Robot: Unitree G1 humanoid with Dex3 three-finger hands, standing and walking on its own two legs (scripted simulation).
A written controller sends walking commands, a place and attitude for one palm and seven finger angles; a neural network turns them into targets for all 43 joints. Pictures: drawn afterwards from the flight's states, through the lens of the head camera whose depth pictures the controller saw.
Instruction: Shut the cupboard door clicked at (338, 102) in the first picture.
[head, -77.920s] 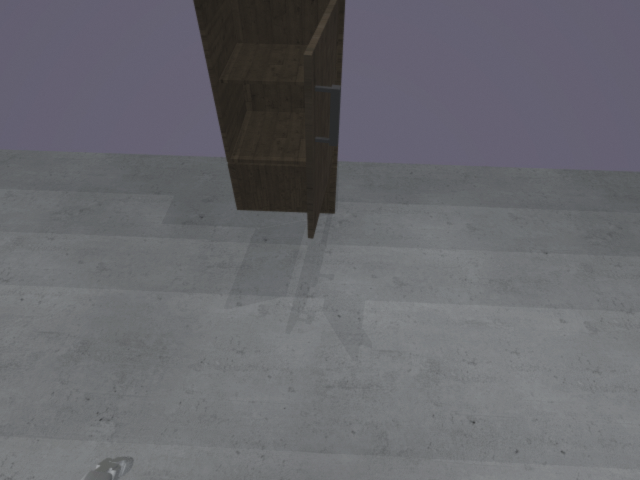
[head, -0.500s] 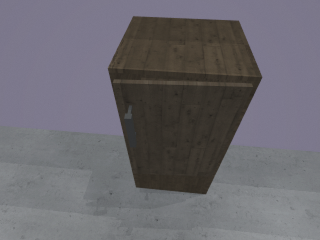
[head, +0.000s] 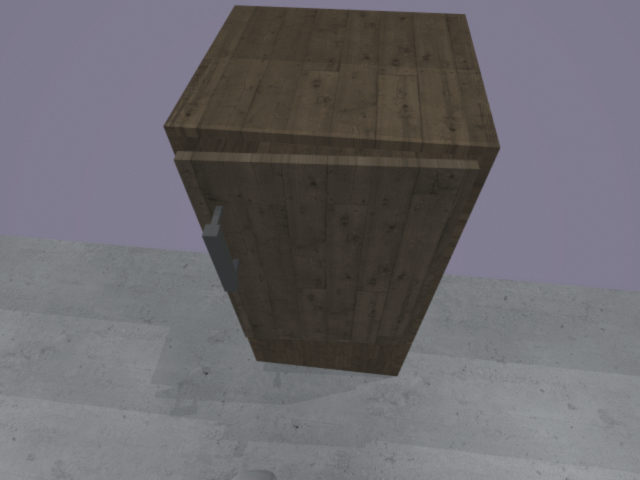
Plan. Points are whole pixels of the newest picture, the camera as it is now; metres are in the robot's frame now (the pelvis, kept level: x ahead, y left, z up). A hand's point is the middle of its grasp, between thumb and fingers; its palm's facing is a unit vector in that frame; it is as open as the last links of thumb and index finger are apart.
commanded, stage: come to a stop and stand still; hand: left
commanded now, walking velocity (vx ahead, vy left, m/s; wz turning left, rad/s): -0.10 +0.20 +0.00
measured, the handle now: (225, 250) +0.45 +0.20 -0.05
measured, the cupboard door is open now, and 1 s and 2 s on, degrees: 3 3 3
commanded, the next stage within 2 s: look again from close up in 1.84 s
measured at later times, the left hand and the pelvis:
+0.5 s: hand out of the picture +0.01 +0.18 -0.17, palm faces +0.03 -0.97 -0.23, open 7.4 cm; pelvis +0.00 +0.01 +0.00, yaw -2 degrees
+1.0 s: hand out of the picture -0.05 +0.27 -0.18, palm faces -0.01 -0.98 -0.20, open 7.4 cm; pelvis -0.08 +0.08 +0.00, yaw -2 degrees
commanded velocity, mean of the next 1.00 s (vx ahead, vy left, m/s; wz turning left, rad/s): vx -0.01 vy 0.02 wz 0.00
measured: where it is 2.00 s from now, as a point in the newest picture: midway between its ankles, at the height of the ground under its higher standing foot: outside the picture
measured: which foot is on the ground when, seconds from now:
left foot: up 0.00-0.26, down 0.28-1.00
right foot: down 0.00-1.00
